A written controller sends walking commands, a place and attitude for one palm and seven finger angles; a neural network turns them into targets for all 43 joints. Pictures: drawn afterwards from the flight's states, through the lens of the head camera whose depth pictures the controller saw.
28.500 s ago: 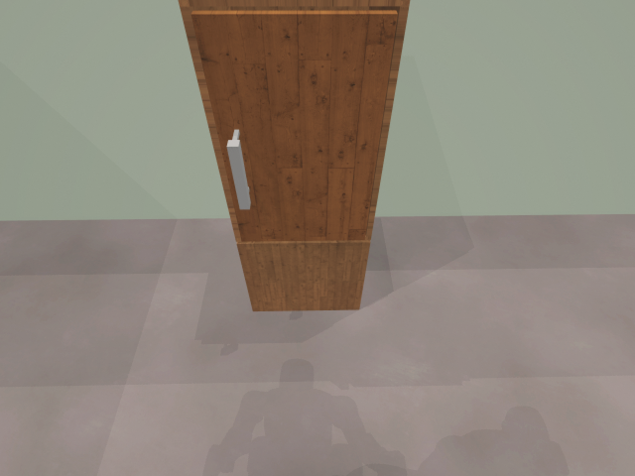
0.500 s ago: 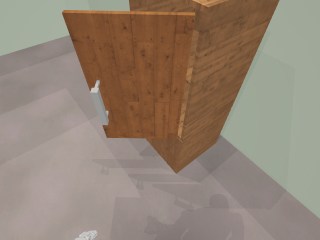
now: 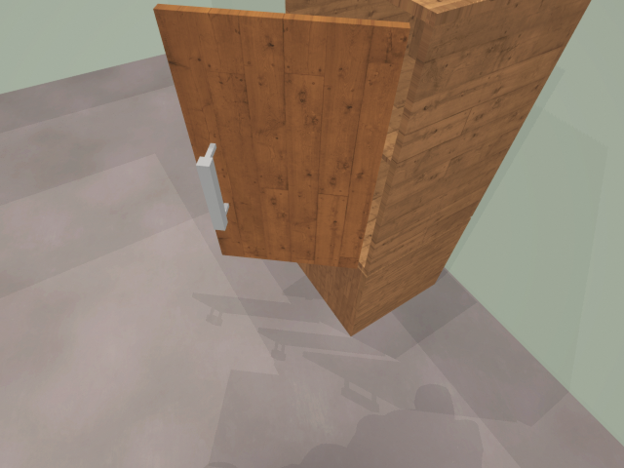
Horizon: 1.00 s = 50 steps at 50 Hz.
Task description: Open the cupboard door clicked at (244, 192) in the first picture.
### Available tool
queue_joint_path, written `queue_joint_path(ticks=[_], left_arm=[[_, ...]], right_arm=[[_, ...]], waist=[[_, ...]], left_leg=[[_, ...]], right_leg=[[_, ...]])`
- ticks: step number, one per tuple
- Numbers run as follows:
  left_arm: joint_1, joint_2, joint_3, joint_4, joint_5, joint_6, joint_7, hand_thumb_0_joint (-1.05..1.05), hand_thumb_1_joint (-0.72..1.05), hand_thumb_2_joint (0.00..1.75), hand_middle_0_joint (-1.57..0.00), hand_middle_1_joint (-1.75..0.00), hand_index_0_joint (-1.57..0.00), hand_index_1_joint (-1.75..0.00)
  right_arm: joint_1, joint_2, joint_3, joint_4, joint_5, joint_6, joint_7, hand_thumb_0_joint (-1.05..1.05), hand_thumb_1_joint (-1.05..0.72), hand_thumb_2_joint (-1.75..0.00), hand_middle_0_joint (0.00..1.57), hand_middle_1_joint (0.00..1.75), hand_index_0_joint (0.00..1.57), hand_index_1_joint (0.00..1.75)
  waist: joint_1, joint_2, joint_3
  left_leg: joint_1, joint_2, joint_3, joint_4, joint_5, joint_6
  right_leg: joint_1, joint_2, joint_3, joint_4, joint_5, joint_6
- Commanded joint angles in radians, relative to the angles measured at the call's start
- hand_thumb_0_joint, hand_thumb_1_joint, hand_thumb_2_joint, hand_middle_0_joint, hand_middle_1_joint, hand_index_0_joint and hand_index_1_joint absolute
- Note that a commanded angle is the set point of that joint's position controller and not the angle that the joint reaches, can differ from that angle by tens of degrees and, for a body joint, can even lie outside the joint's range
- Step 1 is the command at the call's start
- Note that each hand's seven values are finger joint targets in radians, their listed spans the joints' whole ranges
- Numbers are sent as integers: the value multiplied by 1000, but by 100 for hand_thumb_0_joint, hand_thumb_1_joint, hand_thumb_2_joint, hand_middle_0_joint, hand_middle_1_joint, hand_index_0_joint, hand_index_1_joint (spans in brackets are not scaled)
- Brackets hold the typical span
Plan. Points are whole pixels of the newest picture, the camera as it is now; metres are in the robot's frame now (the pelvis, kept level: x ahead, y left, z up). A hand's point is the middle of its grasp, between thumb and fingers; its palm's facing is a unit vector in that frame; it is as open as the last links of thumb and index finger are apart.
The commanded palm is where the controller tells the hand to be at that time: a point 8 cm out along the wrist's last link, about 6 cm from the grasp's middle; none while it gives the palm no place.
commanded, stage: come to a stop and stand still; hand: left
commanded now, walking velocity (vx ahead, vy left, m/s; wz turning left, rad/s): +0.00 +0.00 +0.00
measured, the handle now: (216, 188) +0.60 +0.24 -0.06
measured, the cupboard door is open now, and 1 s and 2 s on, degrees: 51 51 51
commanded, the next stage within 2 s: look again from close up in 0.18 s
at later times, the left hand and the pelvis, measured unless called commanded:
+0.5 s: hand out of the picture +0.06 +0.26 -0.15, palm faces -0.01 -0.94 -0.33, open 7.4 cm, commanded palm none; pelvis -0.02 +0.02 +0.00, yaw -1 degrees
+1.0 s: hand out of the picture -0.01 +0.23 -0.16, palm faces -0.02 -0.97 -0.25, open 7.4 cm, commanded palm none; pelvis -0.04 +0.03 +0.01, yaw -1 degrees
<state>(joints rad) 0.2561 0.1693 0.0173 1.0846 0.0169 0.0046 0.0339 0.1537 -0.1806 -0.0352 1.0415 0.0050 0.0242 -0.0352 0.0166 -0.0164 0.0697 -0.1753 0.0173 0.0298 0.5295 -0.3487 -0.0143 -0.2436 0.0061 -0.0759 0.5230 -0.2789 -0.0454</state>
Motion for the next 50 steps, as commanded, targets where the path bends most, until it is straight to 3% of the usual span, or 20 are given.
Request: queue_joint_path(ticks=[1, 4, 9, 10, 11, 12, 13, 15, 16, 18, 20, 26, 33, 42, 45, 47, 50], left_arm=[[-15, 89, 11, -45, -13, -19, -6, 0, 90, 90, -20, -30, -20, -30], [-8, 93, 9, -19, -10, -8, -9, 0, 90, 90, -20, -30, -20, -30], [18, 88, 5, 2, -12, -13, -10, 0, 90, 90, -20, -30, -20, -30], [2, 315, 9, -101, 11, -39, 1, 0, 90, 90, -20, -30, -20, -30], [43, 237, 37, -111, 3, -47, 4, 0, 90, 90, -20, -30, -20, -30], [32, 251, 37, -123, 5, -51, 3, 0, 90, 90, -20, -30, -20, -30], [36, 223, 39, -135, 4, -49, 3, 0, 90, 90, -20, -30, -20, -30], [29, 204, 34, -151, 3, -38, 2, 0, 90, 90, -20, -30, -20, -30], [12, 216, 38, -157, 3, -35, 0, 0, 90, 90, -20, -30, -20, -30], [-19, 244, 40, -171, 2, -35, -3, 0, 90, 90, -20, -30, -20, -30], [-28, 249, 37, -172, -1, -35, -7, 0, 90, 90, -20, -30, -20, -30], [-95, 298, 31, -162, -3, -32, -16, 0, 90, 90, -20, -30, -20, -30], [-133, 322, 20, -149, -1, -32, -20, 0, 90, 90, -20, -30, -20, -30], [-110, 308, 10, -114, -1, -34, -17, 0, 90, 90, -20, -30, -20, -30], [-29, 208, -9, -74, 0, -18, -11, 0, 90, 90, -20, -30, -20, -30], [9, 211, -4, -69, 5, -9, -13, 0, 90, 90, -20, -30, -20, -30], [61, 210, 10, -67, 6, -10, -13, 0, 90, 90, -20, -30, -20, -30]], right_arm=[[109, -91, -5, 18, -16, -23, -2, 0, -90, -90, 20, 30, 20, 30], [85, -80, 5, 29, -17, -24, -3, 0, -90, -90, 20, 30, 20, 30], [134, -67, 9, 49, -20, -30, -4, 0, -90, -90, 20, 30, 20, 30], [52, -253, -12, -87, -23, -41, 6, 0, -90, -90, 20, 30, 20, 30], [37, -239, -31, -110, -29, -71, 0, 0, -90, -90, 20, 30, 20, 30], [70, -216, -36, -115, -25, -79, -5, 0, -90, -90, 20, 30, 20, 30], [86, -198, -37, -118, -23, -78, -9, 0, -90, -90, 20, 30, 20, 30], [107, -187, -31, -130, -25, -66, -7, 0, -90, -90, 20, 30, 20, 30], [100, -202, -35, -132, -24, -63, -6, 0, -90, -90, 20, 30, 20, 30], [80, -238, -38, -141, -24, -63, -3, 0, -90, -90, 20, 30, 20, 30], [65, -242, -30, -137, -27, -65, 4, 0, -90, -90, 20, 30, 20, 30], [24, -298, -22, -123, -28, -67, 17, 0, -90, -90, 20, 30, 20, 30], [-2, -323, -14, -101, -28, -62, 28, 0, -90, -90, 20, 30, 20, 30], [-2, -302, -4, -56, -23, -57, 31, 0, -90, -90, 20, 30, 20, 30], [69, -192, 21, -12, -29, -37, 34, 0, -90, -90, 20, 30, 20, 30], [93, -187, 20, -3, -32, -24, 34, 0, -90, -90, 20, 30, 20, 30], [138, -163, 17, 5, -30, -24, 32, 0, -90, -90, 20, 30, 20, 30]], waist=[[-23, 32, -82], [-14, 58, 13], [-14, 29, -8], [-43, 103, 100], [1, 126, -87], [-24, 131, -215], [-25, 80, -247], [-31, -16, -183], [-31, -33, -119], [-28, 10, -45], [-16, 34, -53], [-13, 37, -35], [-18, 9, -40], [-21, -6, -46], [-20, -6, -44], [-16, -20, 22], [-14, -57, 41]], left_leg=[[48, 127, -93, -164, 237, 41], [-20, 101, -78, -199, 164, 30], [-10, 83, -61, -217, 125, 29], [-58, 53, -96, -208, 277, 40], [-16, 83, -83, -107, 302, 61], [31, 80, -88, -72, 347, 69], [35, 80, -83, -51, 347, 70], [-18, 72, -71, -50, 286, 71], [-51, 69, -73, -65, 245, 70], [-77, 82, -89, -99, 253, 74], [-85, 95, -94, -123, 237, 78], [-97, 104, -114, -198, 171, 73], [-80, 98, -117, -244, 91, 62], [-48, 88, -107, -247, 100, 53], [-53, 70, -76, -231, -28, 38], [-109, 46, -63, -204, -144, 39], [-130, 23, -31, -131, -122, 44]], right_leg=[[35, -97, 146, -176, 201, 20], [45, -98, 153, -203, 142, 14], [71, -104, 159, -233, 101, 9], [8, -79, 139, -131, 181, -5], [64, -115, 157, -84, 219, -9], [107, -123, 155, -58, 287, -23], [118, -127, 155, -54, 315, -29], [101, -125, 152, -57, 292, -33], [69, -126, 154, -65, 251, -32], [29, -114, 146, -61, 223, -28], [57, -107, 132, -73, 188, -19], [78, -109, 128, -107, 139, -1], [74, -122, 140, -159, 86, 13], [72, -136, 155, -204, 69, 19], [63, -136, 160, -221, -88, 30], [12, -139, 197, -245, -244, 22], [-1, -164, 257, -272, -307, -9]])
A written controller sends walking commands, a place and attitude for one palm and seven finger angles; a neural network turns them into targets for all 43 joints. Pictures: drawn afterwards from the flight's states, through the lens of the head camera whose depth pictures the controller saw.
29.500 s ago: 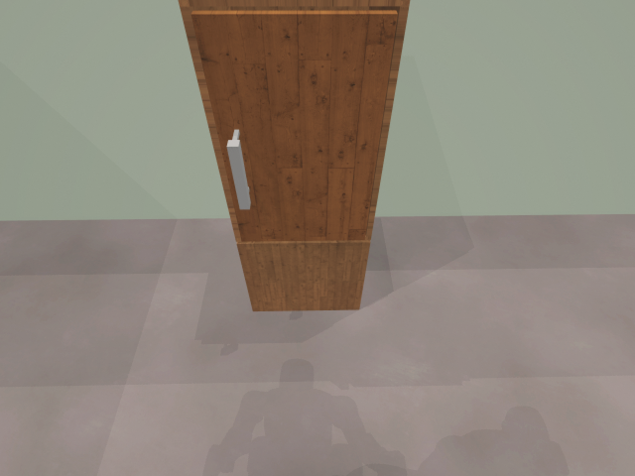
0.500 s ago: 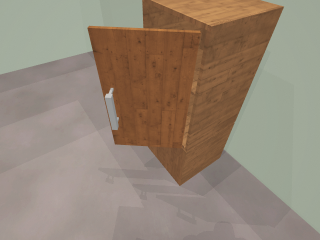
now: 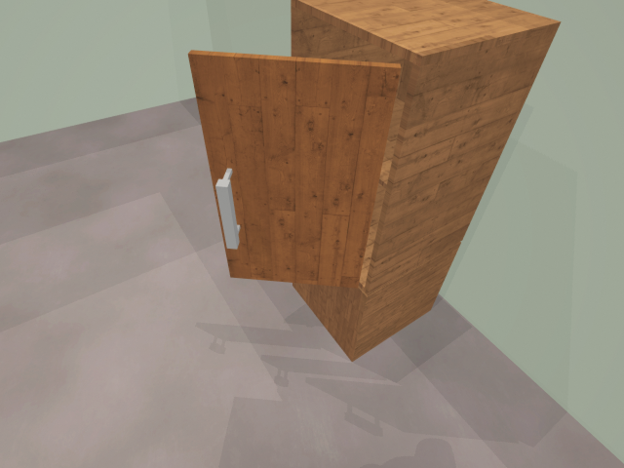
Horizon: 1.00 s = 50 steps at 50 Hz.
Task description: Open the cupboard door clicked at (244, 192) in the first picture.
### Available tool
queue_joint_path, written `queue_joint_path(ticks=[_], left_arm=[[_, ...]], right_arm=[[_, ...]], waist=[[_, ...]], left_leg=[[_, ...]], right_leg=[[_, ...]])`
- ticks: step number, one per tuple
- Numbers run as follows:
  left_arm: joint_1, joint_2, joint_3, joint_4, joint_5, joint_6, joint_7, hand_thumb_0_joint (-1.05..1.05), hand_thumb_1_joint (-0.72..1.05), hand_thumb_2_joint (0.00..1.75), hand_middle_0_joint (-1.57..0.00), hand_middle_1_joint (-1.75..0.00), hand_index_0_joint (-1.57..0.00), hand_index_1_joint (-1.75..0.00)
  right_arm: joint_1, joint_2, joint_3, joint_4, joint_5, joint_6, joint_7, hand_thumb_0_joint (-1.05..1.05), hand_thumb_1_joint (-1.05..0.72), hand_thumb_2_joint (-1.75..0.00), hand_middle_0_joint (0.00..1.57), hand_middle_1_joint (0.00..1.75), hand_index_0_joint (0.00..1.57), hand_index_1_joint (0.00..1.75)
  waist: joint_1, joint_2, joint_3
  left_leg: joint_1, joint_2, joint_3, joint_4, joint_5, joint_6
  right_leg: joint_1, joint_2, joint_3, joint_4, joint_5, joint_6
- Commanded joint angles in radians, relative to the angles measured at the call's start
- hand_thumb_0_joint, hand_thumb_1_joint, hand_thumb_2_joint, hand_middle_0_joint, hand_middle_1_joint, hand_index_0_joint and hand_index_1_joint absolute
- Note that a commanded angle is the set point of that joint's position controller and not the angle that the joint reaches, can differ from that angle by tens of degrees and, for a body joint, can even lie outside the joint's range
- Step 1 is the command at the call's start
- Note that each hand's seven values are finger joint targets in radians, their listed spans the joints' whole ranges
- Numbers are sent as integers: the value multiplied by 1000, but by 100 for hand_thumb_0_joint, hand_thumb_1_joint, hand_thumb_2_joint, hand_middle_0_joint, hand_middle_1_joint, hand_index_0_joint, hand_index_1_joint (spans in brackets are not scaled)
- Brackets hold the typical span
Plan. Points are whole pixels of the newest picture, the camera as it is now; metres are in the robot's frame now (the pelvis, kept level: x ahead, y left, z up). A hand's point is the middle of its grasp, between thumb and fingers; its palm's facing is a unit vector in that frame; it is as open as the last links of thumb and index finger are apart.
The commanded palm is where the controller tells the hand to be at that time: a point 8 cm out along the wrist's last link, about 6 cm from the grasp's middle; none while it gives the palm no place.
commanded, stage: shuffle to correct the standing spot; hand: left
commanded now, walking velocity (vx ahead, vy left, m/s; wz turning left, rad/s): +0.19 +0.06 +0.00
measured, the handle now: (230, 209) +0.64 +0.22 -0.07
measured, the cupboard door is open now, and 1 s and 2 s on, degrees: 51 51 51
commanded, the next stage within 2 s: come to a stop and stand still in 0.26 s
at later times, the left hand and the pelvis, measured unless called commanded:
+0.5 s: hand out of the picture +0.09 +0.19 -0.19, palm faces +0.06 -0.98 -0.17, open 7.3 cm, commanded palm none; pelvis +0.08 +0.02 -0.02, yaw +0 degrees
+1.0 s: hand out of the picture +0.13 +0.20 -0.18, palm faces -0.01 -0.97 -0.25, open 7.4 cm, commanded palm none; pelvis +0.08 +0.01 -0.01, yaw -3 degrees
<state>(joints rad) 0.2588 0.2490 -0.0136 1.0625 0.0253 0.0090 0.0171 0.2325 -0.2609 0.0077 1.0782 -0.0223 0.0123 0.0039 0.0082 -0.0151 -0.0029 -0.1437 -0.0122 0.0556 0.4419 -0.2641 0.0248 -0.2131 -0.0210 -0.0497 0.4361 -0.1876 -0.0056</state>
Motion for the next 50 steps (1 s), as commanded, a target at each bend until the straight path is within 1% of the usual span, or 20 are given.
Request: queue_joint_path(ticks=[1, 6, 9, 10, 13, 17, 18, 20, 21, 23, 25, 26, 28, 30, 33, 37, 41, 46, 48, 50], left_arm=[[75, 121, 45, -43, -4, -16, 4, 0, 90, 90, -20, -30, -20, -30], [114, 65, 59, -41, -4, -17, 6, 0, 90, 90, -20, -30, -20, -30], [101, -31, 45, -53, 5, -22, 0, 0, 90, 90, -20, -30, -20, -30], [65, -38, 40, -68, 7, -28, -2, 0, 90, 90, -20, -30, -20, -30], [27, -73, 42, -82, -4, -45, -6, 0, 90, 90, -20, -30, -20, -30], [175, -103, 53, -32, -5, -48, -10, 0, 90, 90, -20, -30, -20, -30], [260, -65, 67, -8, -4, -54, -4, 0, 90, 90, -20, -30, -20, -30], [386, 47, 95, 24, -10, -58, 17, 0, 90, 90, -20, -30, -20, -30], [340, 32, 96, 15, -11, -53, 28, 0, 90, 90, -20, -30, -20, -30], [153, -9, 86, -34, 0, -35, 41, 0, 90, 90, -20, -30, -20, -30], [32, -16, 77, -72, 6, -21, 42, 0, 90, 90, -20, -30, -20, -30], [26, -34, 73, -73, -6, -13, 36, 0, 90, 90, -20, -30, -20, -30], [88, -75, 64, -81, -19, 0, 28, 0, 90, 90, -20, -30, -20, -30], [82, -68, 58, -62, -6, 3, 28, 0, 90, 90, -20, -30, -20, -30], [117, -52, 51, -41, -10, 2, 30, 0, 90, 90, -20, -30, -20, -30], [74, -29, 63, -89, -3, 20, 28, 0, 90, 90, -20, -30, -20, -30], [49, -41, 76, -120, -1, 33, 20, 0, 90, 90, -20, -30, -20, -30], [132, -35, 72, -101, 2, 15, 15, 0, 90, 90, -20, -30, -20, -30], [98, 51, 71, -104, 6, -6, 22, 0, 90, 90, -20, -30, -20, -30], [49, 60, 62, -105, 1, -13, 23, 0, 90, 90, -20, -30, -20, -30]], right_arm=[[72, -70, -25, -28, -2, -14, -9, 0, -90, -90, 20, 30, 20, 30], [163, -28, -32, -8, 4, -26, -17, 0, -90, -90, 20, 30, 20, 30], [254, -67, -50, 18, 5, -42, -29, 0, -90, -90, 20, 30, 20, 30], [274, -61, -54, 24, 8, -48, -35, 0, -90, -90, 20, 30, 20, 30], [296, -19, -40, 38, 1, -66, -43, 0, -90, -90, 20, 30, 20, 30], [240, -3, -40, 37, 12, -72, -48, 0, -90, -90, 20, 30, 20, 30], [232, 16, -40, 29, 18, -74, -46, 0, -90, -90, 20, 30, 20, 30], [189, 71, -40, -12, 16, -66, -34, 0, -90, -90, 20, 30, 20, 30], [142, 72, -46, -21, 15, -55, -37, 0, -90, -90, 20, 30, 20, 30], [162, 108, -46, -12, 16, -31, -32, 0, -90, -90, 20, 30, 20, 30], [273, 149, -41, 33, 18, -23, -30, 0, -90, -90, 20, 30, 20, 30], [316, 153, -36, 58, 15, -26, -31, 0, -90, -90, 20, 30, 20, 30], [240, 49, -46, 15, 3, -36, -40, 0, -90, -90, 20, 30, 20, 30], [145, 29, -51, -12, 6, -46, -44, 0, -90, -90, 20, 30, 20, 30], [132, 32, -53, -14, 16, -51, -60, 0, -90, -90, 20, 30, 20, 30], [147, -29, -84, -28, 7, -33, -70, 0, -90, -90, 20, 30, 20, 30], [69, -56, -93, -61, -6, -20, -71, 0, -90, -90, 20, 30, 20, 30], [3, -45, -91, -75, 1, -13, -52, 0, -90, -90, 20, 30, 20, 30], [32, 36, -77, -86, 18, -5, -40, 0, -90, -90, 20, 30, 20, 30], [8, 64, -66, -79, 15, 17, -34, 0, -90, -90, 20, 30, 20, 30]], waist=[[-6, -62, 114], [-21, -10, 153], [-47, 200, 178], [-54, 191, 200], [-53, 117, 165], [24, 73, 83], [61, 13, 48], [91, -197, 46], [79, -134, 74], [5, -133, 135], [-70, -88, 112], [-71, -22, 117], [-5, 191, 131], [19, 157, 155], [4, 142, 48], [-32, 140, 22], [-25, 144, 31], [22, 95, -6], [-19, -157, 9], [-28, -180, 14]], left_leg=[[-169, 44, -45, -13, -192, 4], [-132, 68, -67, -35, -211, 23], [-27, 250, -308, -235, -280, 116], [39, 300, -355, -249, -164, 165], [124, 317, -273, -174, 308, 207], [-61, 200, -102, -26, 319, 118], [-194, 147, -57, 89, 221, 85], [-447, 14, 74, 459, -294, 8], [-433, 58, -6, 551, -313, 2], [-313, 122, -60, 491, -270, -3], [-71, 97, -11, 171, -98, -18], [-8, 80, 6, 43, 59, -28], [-212, 254, -220, -161, 78, 45], [-249, 246, -199, -174, 218, 56], [-6, 231, -118, -68, 729, 45], [150, 309, -138, -36, 990, 107], [76, 351, -140, -48, 842, 174], [-52, 257, -84, 26, 421, 85], [-163, 82, 34, 131, -33, -19], [-85, 62, -2, 188, -178, -32]], right_leg=[[-33, -150, 253, -190, -411, -62], [-108, -117, 192, -109, -389, -75], [-240, 5, -21, 212, -191, -29], [-328, -5, -23, 295, -224, -24], [-349, -62, -11, 339, -279, -24], [44, -17, -79, 76, -33, -34], [223, -69, 10, 41, -26, -63], [332, -412, 441, -163, 37, -241], [216, -417, 425, -185, 81, -271], [-29, -358, 266, -189, 18, -223], [-188, -247, 88, -95, 0, -136], [-222, -171, 31, -12, -51, -89], [-75, -54, -28, 64, -129, 7], [14, -50, -18, 83, -37, 11], [-10, -66, -11, 86, 64, 20], [-140, -41, -9, 216, -171, 21], [-162, -29, 39, 353, -264, 9], [59, -34, 10, 20, 29, 14], [77, -239, 224, -83, 344, -69], [-65, -264, 249, -151, 178, -141]])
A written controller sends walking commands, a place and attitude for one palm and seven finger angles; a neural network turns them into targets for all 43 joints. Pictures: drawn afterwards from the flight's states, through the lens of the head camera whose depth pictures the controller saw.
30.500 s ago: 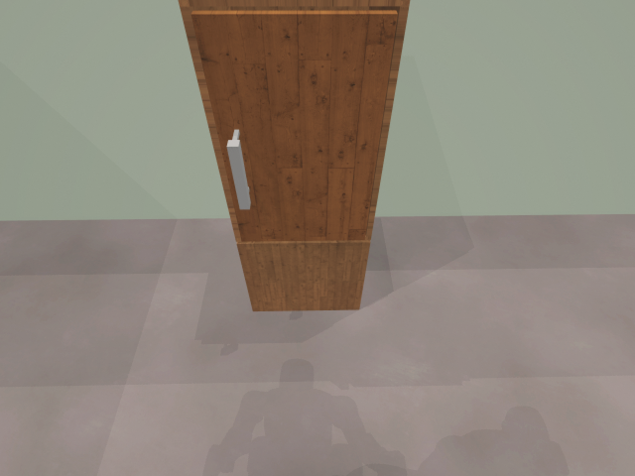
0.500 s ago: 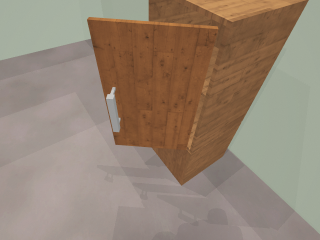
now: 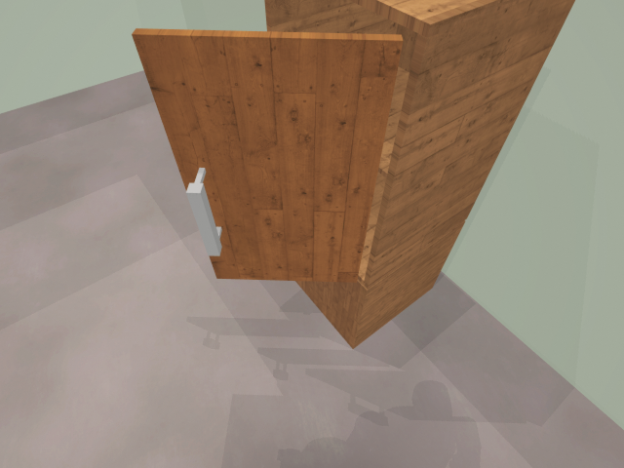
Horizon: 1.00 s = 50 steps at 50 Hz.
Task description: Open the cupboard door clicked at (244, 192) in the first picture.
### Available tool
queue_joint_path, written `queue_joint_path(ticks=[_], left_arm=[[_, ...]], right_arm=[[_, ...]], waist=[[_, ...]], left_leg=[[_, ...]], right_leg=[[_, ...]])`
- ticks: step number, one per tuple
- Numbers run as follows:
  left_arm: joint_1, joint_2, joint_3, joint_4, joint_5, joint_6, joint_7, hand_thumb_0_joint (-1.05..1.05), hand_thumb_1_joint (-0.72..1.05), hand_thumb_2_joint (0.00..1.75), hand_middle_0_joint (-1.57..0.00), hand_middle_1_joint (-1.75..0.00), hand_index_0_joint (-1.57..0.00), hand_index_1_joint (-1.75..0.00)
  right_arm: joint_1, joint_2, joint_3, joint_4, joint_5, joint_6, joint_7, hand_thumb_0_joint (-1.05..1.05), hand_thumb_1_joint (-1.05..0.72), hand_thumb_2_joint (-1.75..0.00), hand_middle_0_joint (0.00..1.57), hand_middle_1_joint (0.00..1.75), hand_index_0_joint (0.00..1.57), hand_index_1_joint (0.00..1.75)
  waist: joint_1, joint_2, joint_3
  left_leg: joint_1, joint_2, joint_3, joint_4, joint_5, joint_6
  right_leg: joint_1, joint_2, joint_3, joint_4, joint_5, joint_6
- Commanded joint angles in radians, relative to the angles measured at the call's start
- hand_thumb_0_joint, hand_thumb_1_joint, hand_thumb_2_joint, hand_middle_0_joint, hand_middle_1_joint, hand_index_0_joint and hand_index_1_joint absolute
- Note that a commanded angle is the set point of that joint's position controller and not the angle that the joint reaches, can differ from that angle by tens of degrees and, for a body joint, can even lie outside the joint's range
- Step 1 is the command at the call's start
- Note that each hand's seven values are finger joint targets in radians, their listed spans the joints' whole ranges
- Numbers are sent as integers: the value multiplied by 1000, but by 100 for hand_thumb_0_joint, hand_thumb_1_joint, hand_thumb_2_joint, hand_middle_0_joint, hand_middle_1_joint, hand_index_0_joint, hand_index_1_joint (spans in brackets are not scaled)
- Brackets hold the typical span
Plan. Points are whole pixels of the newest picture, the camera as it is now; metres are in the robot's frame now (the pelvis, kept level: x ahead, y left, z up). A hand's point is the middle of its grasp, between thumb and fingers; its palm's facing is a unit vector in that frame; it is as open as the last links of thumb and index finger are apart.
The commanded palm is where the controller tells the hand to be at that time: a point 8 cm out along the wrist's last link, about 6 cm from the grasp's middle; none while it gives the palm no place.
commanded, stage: come to a stop and stand still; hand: left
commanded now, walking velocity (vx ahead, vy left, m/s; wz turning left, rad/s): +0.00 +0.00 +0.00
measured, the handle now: (208, 213) +0.54 +0.23 -0.06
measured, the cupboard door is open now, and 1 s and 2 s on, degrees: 51 51 51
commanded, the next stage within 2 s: look again from close up in 0.34 s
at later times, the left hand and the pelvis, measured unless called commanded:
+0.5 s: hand out of the picture -0.04 +0.14 -0.17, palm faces +0.03 -0.99 -0.16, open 7.4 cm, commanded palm none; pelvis -0.02 -0.01 +0.01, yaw +1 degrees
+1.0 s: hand out of the picture +0.00 +0.17 -0.17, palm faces +0.03 -0.98 -0.20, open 7.4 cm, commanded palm none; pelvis +0.00 +0.00 +0.01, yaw +1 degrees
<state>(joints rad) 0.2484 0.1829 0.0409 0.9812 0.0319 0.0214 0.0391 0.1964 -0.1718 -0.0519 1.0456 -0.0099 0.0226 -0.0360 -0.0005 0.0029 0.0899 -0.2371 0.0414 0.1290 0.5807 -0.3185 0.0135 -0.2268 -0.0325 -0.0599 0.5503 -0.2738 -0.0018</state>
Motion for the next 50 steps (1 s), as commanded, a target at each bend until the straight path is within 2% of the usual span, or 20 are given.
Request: queue_joint_path(ticks=[1, 3, 4, 5, 6, 7, 10, 14, 21, 22, 23, 24, 25, 26, 28, 31, 34, 40, 44, 50], left_arm=[[24, 115, 4, -25, -8, -28, 2, 0, 90, 90, -20, -30, -20, -30], [0, 98, -4, -13, -16, -33, -1, 0, 90, 90, -20, -30, -20, -30], [13, 86, -8, -5, -20, -33, -2, 0, 90, 90, -20, -30, -20, -30], [27, 76, -11, 4, -19, -31, -2, 0, 90, 90, -20, -30, -20, -30], [28, 73, -12, 16, -18, -27, -2, 0, 90, 90, -20, -30, -20, -30], [42, 70, -14, 31, -18, -28, -2, 0, 90, 90, -20, -30, -20, -30], [77, 64, -19, 60, -18, -33, -1, 0, 90, 90, -20, -30, -20, -30], [91, 60, -19, 73, -19, -35, 0, 0, 90, 90, -20, -30, -20, -30], [138, 35, -20, 92, -18, -40, 4, 0, 90, 90, -20, -30, -20, -30], [170, 65, -37, 118, -2, -63, 35, 0, 90, 90, -20, -30, -20, -30], [127, 114, -24, 75, -14, -66, 24, 0, 90, 90, -20, -30, -20, -30], [93, 113, -20, 59, -13, -65, 17, 0, 90, 90, -20, -30, -20, -30], [82, 96, -20, 51, -12, -66, 13, 0, 90, 90, -20, -30, -20, -30], [83, 76, -23, 53, -14, -63, 9, 0, 90, 90, -20, -30, -20, -30], [107, 48, -27, 57, -13, -53, 3, 0, 90, 90, -20, -30, -20, -30], [132, 29, -32, 66, -13, -51, -1, 0, 90, 90, -20, -30, -20, -30], [139, 28, -35, 68, -14, -51, -2, 0, 90, 90, -20, -30, -20, -30], [127, 41, -35, 69, -15, -56, -1, 0, 90, 90, -20, -30, -20, -30], [119, 54, -33, 72, -19, -59, -1, 0, 90, 90, -20, -30, -20, -30], [106, 71, -30, 79, -17, -57, -2, 0, 90, 90, -20, -30, -20, -30]], right_arm=[[50, -35, -4, -32, -1, 6, 8, 0, -90, -90, 20, 30, 20, 30], [94, -40, 5, 7, 0, -9, 9, 0, -90, -90, 20, 30, 20, 30], [91, -50, 8, 20, -1, -17, 8, 0, -90, -90, 20, 30, 20, 30], [72, -55, 10, 29, -1, -21, 10, 0, -90, -90, 20, 30, 20, 30], [52, -57, 14, 31, -2, -22, 11, 0, -90, -90, 20, 30, 20, 30], [49, -56, 19, 38, -1, -25, 12, 0, -90, -90, 20, 30, 20, 30], [69, -49, 22, 60, -2, -27, 11, 0, -90, -90, 20, 30, 20, 30], [107, -45, 26, 76, -4, -24, 12, 0, -90, -90, 20, 30, 20, 30], [156, -24, 29, 92, -3, -26, 9, 0, -90, -90, 20, 30, 20, 30], [54, -73, 37, 22, -3, -48, 22, 0, -90, -90, 20, 30, 20, 30], [124, -23, 35, -5, -4, -33, 24, 0, -90, -90, 20, 30, 20, 30], [175, -33, 34, 0, -8, -32, 28, 0, -90, -90, 20, 30, 20, 30], [200, -23, 36, -4, -16, -37, 29, 0, -90, -90, 20, 30, 20, 30], [204, -21, 38, -11, -14, -39, 26, 0, -90, -90, 20, 30, 20, 30], [201, -38, 38, -29, -15, -40, 23, 0, -90, -90, 20, 30, 20, 30], [182, -46, 40, -36, -14, -48, 19, 0, -90, -90, 20, 30, 20, 30], [180, -59, 41, -32, -11, -51, 18, 0, -90, -90, 20, 30, 20, 30], [172, -54, 47, -1, -7, -60, 17, 0, -90, -90, 20, 30, 20, 30], [162, -63, 48, 13, -6, -63, 16, 0, -90, -90, 20, 30, 20, 30], [132, -67, 48, 27, -4, -64, 13, 0, -90, -90, 20, 30, 20, 30]], waist=[[-28, -196, -55], [-45, -131, -69], [-31, -79, -81], [-17, -31, -81], [-7, 5, -25], [0, 22, -13], [7, -10, -2], [-1, -10, -8], [-2, -15, 11], [31, 52, 56], [-28, 58, -43], [-44, 35, -59], [-45, 61, -77], [-41, 53, -41], [-24, 17, 5], [-3, 22, 26], [1, -10, 20], [3, -30, 5], [1, -30, -31], [5, 0, -33]], left_leg=[[18, 17, -87, 36, -73, -19], [88, 34, -102, -102, 115, -16], [111, 58, -112, -147, 192, -13], [101, 76, -120, -184, 188, -11], [52, 82, -133, -214, 156, -10], [27, 83, -141, -234, 148, -7], [29, 72, -133, -259, 109, -8], [38, 59, -121, -262, 76, -11], [24, 55, -117, -265, 71, -11], [-47, 59, -93, -78, 102, -35], [8, 30, -111, -68, -12, -26], [10, 24, -104, -57, -26, -17], [29, 27, -109, -73, 29, -6], [-15, 39, -130, -109, -1, 1], [-105, 52, -171, -179, -76, 19], [-149, 62, -200, -243, -105, 29], [-132, 63, -199, -254, -95, 31], [-74, 61, -171, -250, 28, 29], [-20, 58, -154, -229, 107, 25], [4, 65, -141, -225, 169, 22]], right_leg=[[-70, -228, 240, -262, 234, -141], [-63, -166, 170, -204, 253, -96], [-49, -132, 137, -190, 240, -63], [-25, -106, 123, -209, 169, -37], [-23, -92, 118, -220, 109, -22], [4, -84, 118, -228, 99, -17], [22, -86, 118, -270, 55, -15], [7, -89, 127, -301, -21, -17], [-2, -86, 120, -310, -33, -20], [-35, -132, 141, -239, 243, -21], [-71, -164, 184, -277, -105, -63], [-126, -144, 165, -260, -260, -75], [-134, -127, 126, -221, -186, -76], [-140, -104, 106, -200, -202, -69], [-115, -67, 90, -158, -199, -57], [-67, -52, 78, -130, -123, -47], [-55, -56, 81, -131, -89, -42], [-23, -69, 82, -143, 20, -38], [-14, -80, 92, -151, 54, -36], [13, -82, 90, -158, 124, -35]])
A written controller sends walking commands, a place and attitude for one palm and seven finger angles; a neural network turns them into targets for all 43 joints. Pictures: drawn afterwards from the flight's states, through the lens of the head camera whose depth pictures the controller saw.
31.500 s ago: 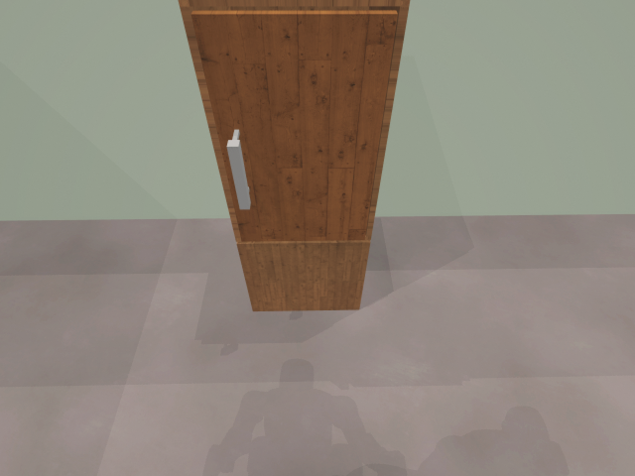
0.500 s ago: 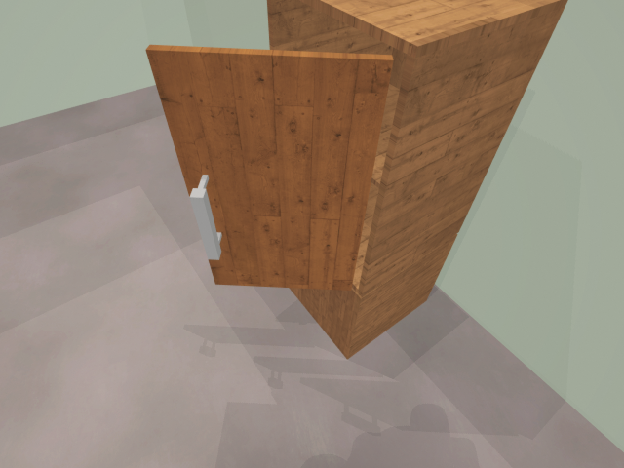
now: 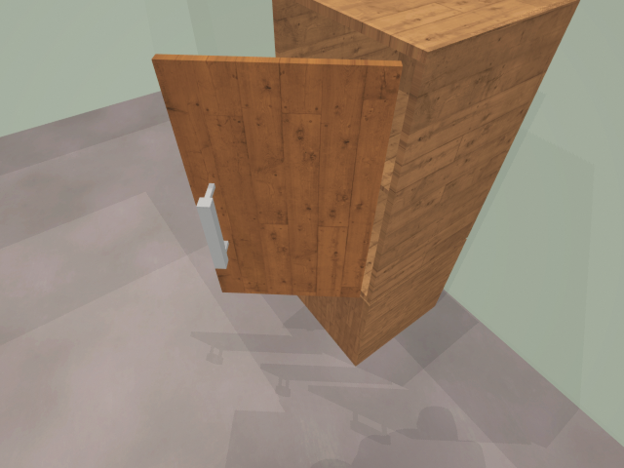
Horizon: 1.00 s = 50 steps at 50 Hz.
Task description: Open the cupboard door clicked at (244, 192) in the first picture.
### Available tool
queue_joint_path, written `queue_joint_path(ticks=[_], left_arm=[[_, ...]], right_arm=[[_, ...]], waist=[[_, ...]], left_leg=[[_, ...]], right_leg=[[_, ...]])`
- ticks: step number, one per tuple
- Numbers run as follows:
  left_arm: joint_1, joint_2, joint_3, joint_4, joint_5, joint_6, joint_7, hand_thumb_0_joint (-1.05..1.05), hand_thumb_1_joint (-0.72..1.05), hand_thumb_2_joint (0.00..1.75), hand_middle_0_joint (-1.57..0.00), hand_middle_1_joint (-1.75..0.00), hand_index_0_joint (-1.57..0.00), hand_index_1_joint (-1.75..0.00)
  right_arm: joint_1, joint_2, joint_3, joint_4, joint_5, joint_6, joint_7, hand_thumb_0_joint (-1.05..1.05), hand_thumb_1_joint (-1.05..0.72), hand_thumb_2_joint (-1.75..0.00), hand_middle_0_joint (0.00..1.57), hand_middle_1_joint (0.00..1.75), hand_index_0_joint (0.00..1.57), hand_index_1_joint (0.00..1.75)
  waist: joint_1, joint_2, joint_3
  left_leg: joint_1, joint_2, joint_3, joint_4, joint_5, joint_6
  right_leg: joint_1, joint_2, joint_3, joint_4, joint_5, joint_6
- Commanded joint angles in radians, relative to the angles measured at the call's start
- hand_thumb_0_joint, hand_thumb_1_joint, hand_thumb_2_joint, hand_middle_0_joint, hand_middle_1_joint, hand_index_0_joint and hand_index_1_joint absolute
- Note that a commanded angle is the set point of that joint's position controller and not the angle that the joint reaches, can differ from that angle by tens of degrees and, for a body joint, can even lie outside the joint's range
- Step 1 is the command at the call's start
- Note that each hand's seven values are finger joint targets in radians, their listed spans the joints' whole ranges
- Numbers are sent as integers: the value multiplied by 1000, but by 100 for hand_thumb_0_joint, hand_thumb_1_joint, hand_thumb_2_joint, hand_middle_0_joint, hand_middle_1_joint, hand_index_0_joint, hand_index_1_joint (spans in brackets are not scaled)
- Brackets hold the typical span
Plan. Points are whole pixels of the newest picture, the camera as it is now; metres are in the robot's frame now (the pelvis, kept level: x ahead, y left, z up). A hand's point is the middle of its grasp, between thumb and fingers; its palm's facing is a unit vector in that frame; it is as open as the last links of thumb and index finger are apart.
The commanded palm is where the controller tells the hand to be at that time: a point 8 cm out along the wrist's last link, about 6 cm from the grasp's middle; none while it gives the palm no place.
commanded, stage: raise the hand with hooked fingers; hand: left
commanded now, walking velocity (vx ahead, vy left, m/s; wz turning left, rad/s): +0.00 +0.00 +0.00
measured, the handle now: (216, 227) +0.55 +0.22 -0.07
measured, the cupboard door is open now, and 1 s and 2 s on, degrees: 51 51 51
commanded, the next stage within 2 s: none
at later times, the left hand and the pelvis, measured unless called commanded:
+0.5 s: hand (184, 459) +0.15 +0.18 -0.09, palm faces +0.09 -1.00 -0.01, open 8.8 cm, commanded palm +0.14 +0.24 -0.07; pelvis -0.01 -0.03 -0.11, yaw +2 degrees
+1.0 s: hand (158, 413) +0.20 +0.22 -0.07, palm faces +0.02 -1.00 -0.06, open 11.9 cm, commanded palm +0.18 +0.28 -0.06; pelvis -0.03 -0.01 -0.10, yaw +1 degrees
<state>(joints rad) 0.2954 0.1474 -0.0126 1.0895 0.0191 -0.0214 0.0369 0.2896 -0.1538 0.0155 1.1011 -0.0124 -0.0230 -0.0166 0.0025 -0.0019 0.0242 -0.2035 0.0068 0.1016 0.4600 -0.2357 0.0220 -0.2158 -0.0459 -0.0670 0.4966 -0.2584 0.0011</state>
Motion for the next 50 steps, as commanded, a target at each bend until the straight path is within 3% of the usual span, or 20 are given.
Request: queue_joint_path(ticks=[1, 2, 3, 4, 5, 6, 7, 8, 9, 12, 16, 18, 22, 26, 28, 30, 35, 40, 45, 50], left_arm=[[56, 108, 24, -30, -4, -15, 1, 0, 90, 90, -20, -30, -20, -30], [121, 120, 21, 10, 4, -13, 39, 0, 90, 90, -20, -30, -20, -30], [-641, 333, 141, -1560, -209, -230, 30, 0, 88, 89, -20, -32, -20, -32], [-181, 271, 140, -1290, -132, -186, 74, 0, 85, 88, -20, -33, -20, -33], [94, 58, 11, -1102, -148, -54, 96, 0, 83, 87, -21, -34, -21, -34], [58, -27, -27, -1102, -190, -49, 81, 0, 81, 86, -21, -36, -21, -36], [-17, 27, 14, -1119, -195, -102, 68, 0, 78, 85, -21, -37, -21, -37], [1, 54, 56, -1065, -190, -162, 46, 0, 76, 84, -21, -39, -21, -39], [92, 9, 64, -962, -196, -226, 7, 0, 74, 83, -21, -40, -21, -40], [350, -16, 123, -861, -236, -454, -165, 0, 67, 80, -22, -45, -22, -45], [325, 150, 277, -900, -263, -703, -391, 0, 57, 76, -22, -51, -22, -51], [272, 176, 320, -984, -305, -674, -424, 0, 53, 74, -23, -54, -23, -54], [89, 201, 331, -1226, -359, -613, -403, 0, 43, 70, -23, -60, -23, -60], [3, 221, 284, -1418, -334, -617, -400, 0, 34, 66, -24, -66, -24, -66], [-10, 213, 276, -1331, -336, -582, -429, 0, 29, 64, -24, -69, -24, -69], [1, 213, 281, -1230, -354, -523, -471, 0, 25, 62, -25, -72, -25, -72], [57, 292, 422, -1118, -406, -400, -501, 0, 13, 57, -25, -80, -25, -80], [17, 296, 439, -1153, -412, -438, -461, 0, 1, 52, -26, -87, -26, -87], [-50, 292, 410, -1065, -401, -479, -458, 0, -10, 47, -27, -94, -27, -94], [-98, 346, 435, -1089, -401, -490, -473, 0, -22, 42, -28, -102, -28, -102]], right_arm=[[35, -93, -19, -28, -1, -19, -7, 0, -90, -90, 20, 30, 20, 30], [-49, -127, -28, -88, 11, -15, -1, 0, -90, -90, 20, 30, 20, 30], [-40, -284, -48, -452, 59, -159, -43, 0, -90, -90, 20, 30, 20, 30], [-122, -201, -25, -393, 55, -247, -80, 0, -90, -90, 20, 30, 20, 30], [-117, -160, -35, -391, 69, -276, -68, 0, -90, -90, 20, 30, 20, 30], [-90, -181, -35, -375, 75, -286, -68, 0, -90, -90, 20, 30, 20, 30], [-113, -214, -50, -428, 65, -302, -65, 0, -90, -90, 20, 30, 20, 30], [-99, -234, -65, -440, 46, -308, -59, 0, -90, -90, 20, 30, 20, 30], [-102, -227, -75, -467, 29, -311, -51, 0, -90, -90, 20, 30, 20, 30], [-145, -208, -110, -554, 18, -316, -1, 0, -90, -90, 20, 30, 20, 30], [-190, -213, -140, -644, 23, -304, 44, 0, -90, -90, 20, 30, 20, 30], [-220, -211, -140, -707, 34, -284, 31, 0, -90, -90, 20, 30, 20, 30], [-180, -193, -125, -741, 43, -249, -5, 0, -90, -90, 20, 30, 20, 30], [-120, -198, -113, -704, 28, -255, -34, 0, -90, -90, 20, 30, 20, 30], [-115, -201, -105, -668, 34, -260, -43, 0, -90, -90, 20, 30, 20, 30], [-126, -209, -98, -659, 41, -263, -50, 0, -90, -90, 20, 30, 20, 30], [-156, -202, -94, -673, 54, -251, -56, 0, -90, -90, 20, 30, 20, 30], [-147, -192, -91, -676, 49, -261, -51, 0, -90, -90, 20, 30, 20, 30], [-113, -218, -91, -668, 52, -265, -53, 0, -90, -90, 20, 30, 20, 30], [-77, -240, -88, -682, 55, -269, -58, 0, -90, -90, 20, 30, 20, 30]], waist=[[1, 3, 29], [31, -65, 56], [-105, 132, -439], [9, 231, -404], [-19, 224, -209], [-45, 102, -53], [-72, 39, 55], [-83, -47, 42], [-59, -149, 38], [48, -221, -111], [77, -34, -257], [85, -9, -340], [29, 68, -372], [-25, 117, -460], [-53, 74, -402], [-50, 60, -375], [19, -3, -450], [28, 5, -454], [-8, -34, -350], [-2, 35, -389]], left_leg=[[-28, 98, -113, -103, 95, 12], [-67, 126, -82, 72, 134, -16], [188, -1, -94, -39, 174, 3], [192, 28, -84, -53, 206, 1], [39, 37, -113, -70, 90, -28], [-43, 25, -124, -58, -11, -19], [-119, 14, -145, -13, -100, -10], [-175, 5, -147, 43, -135, -10], [-252, -2, -141, 108, -142, -15], [-409, -18, -97, 308, -57, -34], [-582, -33, -72, 524, 15, -35], [-629, -43, -46, 579, -25, -22], [-653, -17, -79, 634, -105, -5], [-596, 11, -112, 692, 30, 13], [-643, 15, -122, 706, -4, 12], [-663, 13, -132, 706, -14, 12], [-713, 3, -128, 675, -16, 6], [-688, 5, -131, 640, -12, 5], [-714, 3, -130, 619, -122, 8], [-660, 2, -129, 584, -133, 11]], right_leg=[[6, -69, 102, -101, 121, -38], [-19, -113, 138, -111, 348, -26], [67, 1, 44, -22, 262, -32], [29, 32, 17, 40, 101, -53], [-70, 26, -29, 37, -4, -35], [-120, 33, -41, 17, 1, -25], [-201, 34, -45, 9, -56, -17], [-273, 38, -55, 34, -116, -14], [-337, 44, -68, 81, -162, -13], [-413, 45, -48, 267, -135, -29], [-467, 28, 32, 482, 33, -47], [-462, 21, 90, 496, -23, -36], [-523, 30, 146, 459, -182, -22], [-551, 50, 109, 527, 35, -25], [-578, 53, 99, 514, 0, -18], [-594, 62, 89, 516, -25, -21], [-461, 35, 121, 478, -53, -4], [-471, 35, 100, 484, -75, -7], [-574, 42, 90, 452, -267, -13], [-577, 49, 66, 467, -254, -23]])
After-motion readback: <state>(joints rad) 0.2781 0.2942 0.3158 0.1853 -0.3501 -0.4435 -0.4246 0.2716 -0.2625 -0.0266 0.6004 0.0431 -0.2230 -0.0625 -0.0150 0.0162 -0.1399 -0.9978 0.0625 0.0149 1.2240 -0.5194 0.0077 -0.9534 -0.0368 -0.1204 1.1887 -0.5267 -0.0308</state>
